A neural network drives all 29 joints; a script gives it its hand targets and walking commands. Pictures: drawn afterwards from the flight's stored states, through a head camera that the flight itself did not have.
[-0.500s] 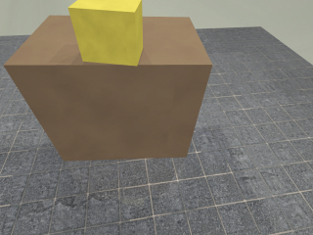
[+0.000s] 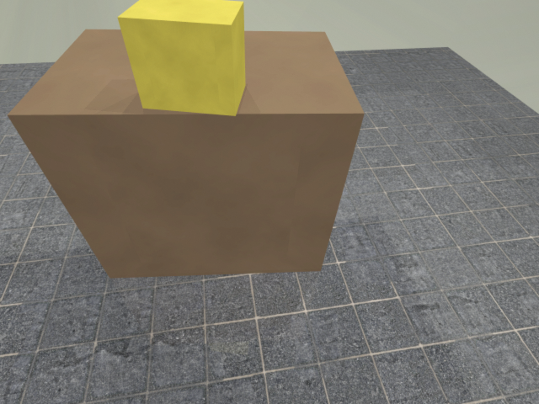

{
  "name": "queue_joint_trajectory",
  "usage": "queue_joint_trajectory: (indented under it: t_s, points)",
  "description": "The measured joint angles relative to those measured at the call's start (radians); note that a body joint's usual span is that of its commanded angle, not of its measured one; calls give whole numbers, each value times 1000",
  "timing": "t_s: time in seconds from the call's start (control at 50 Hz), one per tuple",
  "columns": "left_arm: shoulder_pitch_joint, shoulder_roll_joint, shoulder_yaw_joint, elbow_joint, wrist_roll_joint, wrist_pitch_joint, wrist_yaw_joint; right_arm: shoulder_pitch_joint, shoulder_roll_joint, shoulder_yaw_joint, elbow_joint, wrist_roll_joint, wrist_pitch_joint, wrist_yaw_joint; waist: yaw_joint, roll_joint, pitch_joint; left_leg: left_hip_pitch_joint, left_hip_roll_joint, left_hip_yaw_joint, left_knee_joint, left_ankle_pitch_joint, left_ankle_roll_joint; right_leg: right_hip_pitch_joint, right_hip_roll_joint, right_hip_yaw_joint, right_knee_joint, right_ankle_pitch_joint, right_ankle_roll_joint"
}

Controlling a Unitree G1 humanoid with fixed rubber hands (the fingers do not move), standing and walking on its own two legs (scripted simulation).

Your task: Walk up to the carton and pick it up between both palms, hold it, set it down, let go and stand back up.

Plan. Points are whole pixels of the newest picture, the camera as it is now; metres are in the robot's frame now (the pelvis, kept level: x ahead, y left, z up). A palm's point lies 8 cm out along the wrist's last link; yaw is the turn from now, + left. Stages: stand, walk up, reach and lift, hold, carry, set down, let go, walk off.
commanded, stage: stand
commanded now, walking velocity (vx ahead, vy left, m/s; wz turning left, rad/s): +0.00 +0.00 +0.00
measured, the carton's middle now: (191, 56) +0.89 +0.17 +0.12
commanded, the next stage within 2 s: walk up in 0.74 s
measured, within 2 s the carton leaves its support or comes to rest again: neither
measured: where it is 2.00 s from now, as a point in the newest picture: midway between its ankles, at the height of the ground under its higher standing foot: outside the picture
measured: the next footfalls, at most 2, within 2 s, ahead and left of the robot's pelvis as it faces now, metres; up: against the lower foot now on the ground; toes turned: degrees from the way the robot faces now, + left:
left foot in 1.30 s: +0.08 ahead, +0.29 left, +0.00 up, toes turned -1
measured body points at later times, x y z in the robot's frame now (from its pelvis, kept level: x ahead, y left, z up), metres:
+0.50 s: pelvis -0.01 +0.00 +0.00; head +0.00 +0.00 +0.45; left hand -0.03 +0.20 -0.16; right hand -0.03 -0.20 -0.16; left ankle +0.00 +0.12 -0.74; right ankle +0.00 -0.12 -0.74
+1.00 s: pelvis -0.01 +0.01 +0.00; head +0.01 +0.00 +0.45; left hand -0.04 +0.21 -0.16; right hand -0.03 -0.21 -0.17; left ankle -0.01 +0.12 -0.71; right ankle +0.00 -0.12 -0.74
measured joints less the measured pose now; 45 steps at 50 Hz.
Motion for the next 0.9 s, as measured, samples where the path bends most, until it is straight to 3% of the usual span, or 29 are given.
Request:
queue_joint_trajectory:
  t_s: [0.9]
  points:
    - [9,-28,-8,76,-1,-1,5,27,31,8,52,0,-2,-8,1,0,0,0,2,-4,-17,17,-3,0,2,3,-17,17,-1]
